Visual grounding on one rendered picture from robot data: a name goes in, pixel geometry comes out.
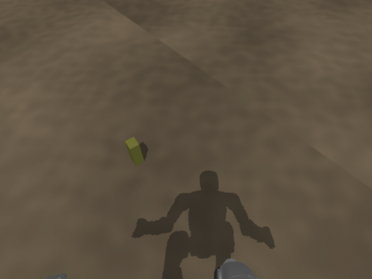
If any carton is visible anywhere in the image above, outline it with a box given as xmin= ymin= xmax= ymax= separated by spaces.
xmin=125 ymin=137 xmax=144 ymax=166

